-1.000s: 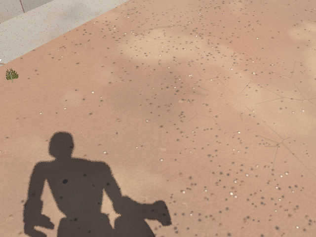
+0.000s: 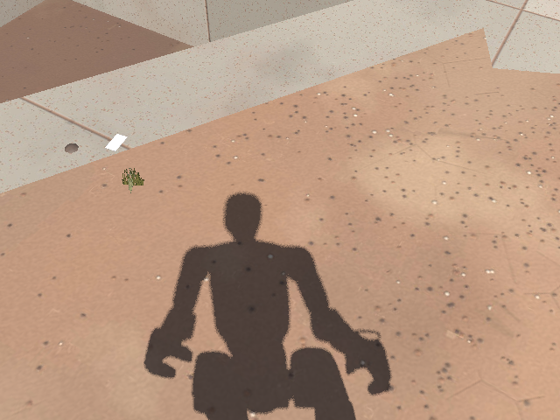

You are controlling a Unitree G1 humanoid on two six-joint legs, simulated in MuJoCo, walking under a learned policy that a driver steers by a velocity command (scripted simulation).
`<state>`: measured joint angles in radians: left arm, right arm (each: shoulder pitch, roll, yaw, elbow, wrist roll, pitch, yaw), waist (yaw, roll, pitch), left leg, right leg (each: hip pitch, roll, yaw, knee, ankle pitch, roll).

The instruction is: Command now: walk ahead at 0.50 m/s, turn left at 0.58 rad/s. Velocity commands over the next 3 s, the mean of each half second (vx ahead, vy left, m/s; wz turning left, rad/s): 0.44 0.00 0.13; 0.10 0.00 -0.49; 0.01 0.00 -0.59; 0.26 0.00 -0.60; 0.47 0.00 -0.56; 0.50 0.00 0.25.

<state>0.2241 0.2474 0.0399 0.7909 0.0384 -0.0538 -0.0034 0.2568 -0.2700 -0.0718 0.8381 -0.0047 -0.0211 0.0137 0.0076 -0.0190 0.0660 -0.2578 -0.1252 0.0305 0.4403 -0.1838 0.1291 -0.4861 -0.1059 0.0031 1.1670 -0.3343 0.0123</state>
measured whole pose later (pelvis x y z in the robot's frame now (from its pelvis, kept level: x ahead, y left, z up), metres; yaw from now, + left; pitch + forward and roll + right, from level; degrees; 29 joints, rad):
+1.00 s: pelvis +0.37 -0.03 +0.00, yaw -17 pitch +1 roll +0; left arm 0.30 0.31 0.09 0.79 0.01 0.04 0.01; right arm 0.11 -0.28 -0.02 0.74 0.00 0.00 -0.04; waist 0.05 -0.01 0.03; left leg -0.31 -0.06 -0.09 0.56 -0.31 -0.01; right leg -0.24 0.19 0.28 0.47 -0.21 -0.06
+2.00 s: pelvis +0.43 -0.10 +0.01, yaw -52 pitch +2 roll +0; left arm 0.46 0.30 0.06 0.83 0.02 -0.03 -0.01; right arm 0.10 -0.30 -0.04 0.73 -0.02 -0.01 0.02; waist 0.09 0.01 -0.01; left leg -0.45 -0.01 -0.05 0.61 -0.24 -0.04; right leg -0.05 0.13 0.28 0.34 -0.30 -0.08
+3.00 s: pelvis +0.67 -0.55 +0.00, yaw -57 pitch +0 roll -1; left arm 0.39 0.23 0.02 0.97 0.02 -0.09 0.02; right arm 0.11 -0.24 -0.03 0.81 -0.03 0.00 0.06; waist 0.04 0.02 0.06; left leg -0.61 0.06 0.10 0.69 -0.03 0.08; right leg 0.12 0.06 -0.26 0.22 -0.35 -0.05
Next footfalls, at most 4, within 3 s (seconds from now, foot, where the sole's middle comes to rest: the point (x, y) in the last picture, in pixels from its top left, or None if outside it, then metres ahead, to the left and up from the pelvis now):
0.38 right None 0.39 -0.11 -0.77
1.02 left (265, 419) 0.46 0.06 -0.77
1.50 right None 0.33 -0.12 -0.77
2.06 left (343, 359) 0.61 -0.13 -0.77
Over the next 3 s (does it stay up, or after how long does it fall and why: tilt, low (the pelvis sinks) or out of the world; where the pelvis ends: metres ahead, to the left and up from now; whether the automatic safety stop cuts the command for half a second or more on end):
stays up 0.67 -0.55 0.00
